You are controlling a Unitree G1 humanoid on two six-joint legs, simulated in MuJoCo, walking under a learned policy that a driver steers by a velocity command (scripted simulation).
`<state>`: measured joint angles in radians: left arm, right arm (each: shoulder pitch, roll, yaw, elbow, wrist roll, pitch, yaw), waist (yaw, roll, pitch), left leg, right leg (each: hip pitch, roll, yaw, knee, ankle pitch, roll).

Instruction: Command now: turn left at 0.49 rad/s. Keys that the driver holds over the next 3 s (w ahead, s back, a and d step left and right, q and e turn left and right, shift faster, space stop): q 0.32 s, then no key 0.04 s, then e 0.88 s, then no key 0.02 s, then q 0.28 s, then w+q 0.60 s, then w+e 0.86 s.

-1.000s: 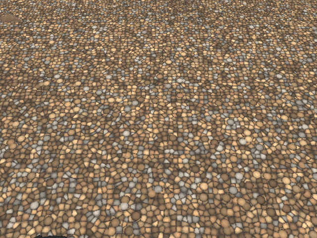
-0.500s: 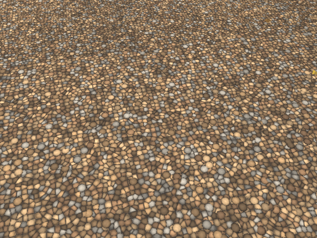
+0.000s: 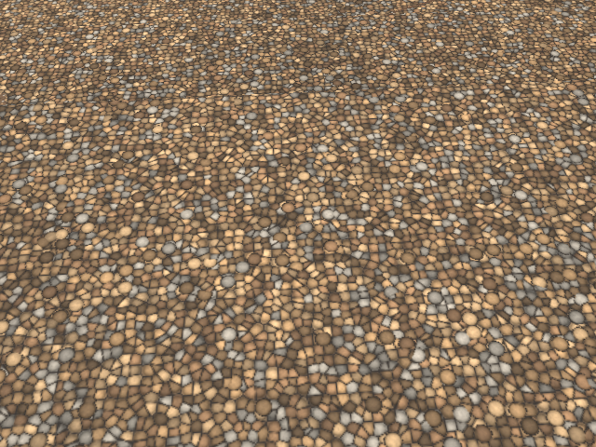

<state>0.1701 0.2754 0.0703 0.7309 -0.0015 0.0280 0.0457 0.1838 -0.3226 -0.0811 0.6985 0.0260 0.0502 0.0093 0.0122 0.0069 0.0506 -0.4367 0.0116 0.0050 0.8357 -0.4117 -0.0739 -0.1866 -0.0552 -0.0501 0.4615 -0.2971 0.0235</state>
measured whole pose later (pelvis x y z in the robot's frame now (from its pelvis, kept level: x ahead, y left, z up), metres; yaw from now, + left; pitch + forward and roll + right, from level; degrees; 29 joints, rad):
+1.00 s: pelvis +0.01 +0.00 +0.00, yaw -1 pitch +1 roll +1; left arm 0.16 0.32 0.08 0.64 -0.03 0.05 0.00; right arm 0.19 -0.29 -0.07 0.69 -0.01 0.02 -0.04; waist -0.02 -0.01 0.06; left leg -0.23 0.03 0.09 0.47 -0.25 0.01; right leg -0.45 -0.03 0.01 0.93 -0.46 0.06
